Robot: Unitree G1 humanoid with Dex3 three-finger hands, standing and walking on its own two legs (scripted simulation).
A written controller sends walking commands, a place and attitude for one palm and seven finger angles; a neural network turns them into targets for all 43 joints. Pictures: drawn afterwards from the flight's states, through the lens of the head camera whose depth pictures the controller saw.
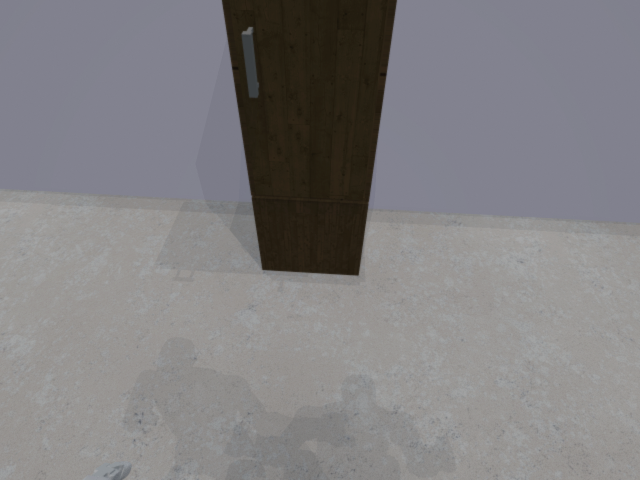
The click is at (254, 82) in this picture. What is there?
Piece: cupboard door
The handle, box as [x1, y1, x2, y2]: [241, 27, 258, 97]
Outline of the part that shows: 248,27 247,30 243,31 241,34 249,97 257,97 258,82 256,81 252,43 253,31 252,27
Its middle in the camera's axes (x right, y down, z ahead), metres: -0.17 -0.42 +0.93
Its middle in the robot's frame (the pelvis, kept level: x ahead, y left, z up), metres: +0.98 +0.22 +0.09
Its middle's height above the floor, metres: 0.86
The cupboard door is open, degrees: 0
